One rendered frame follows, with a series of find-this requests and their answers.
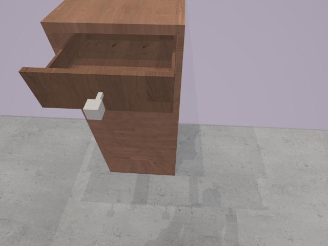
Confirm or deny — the drawer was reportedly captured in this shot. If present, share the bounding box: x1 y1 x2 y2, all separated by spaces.
19 33 177 113

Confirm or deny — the cabinet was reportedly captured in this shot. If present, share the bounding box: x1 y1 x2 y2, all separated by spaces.
40 0 185 176

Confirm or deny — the handle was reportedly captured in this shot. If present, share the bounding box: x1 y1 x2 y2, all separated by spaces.
83 92 105 120

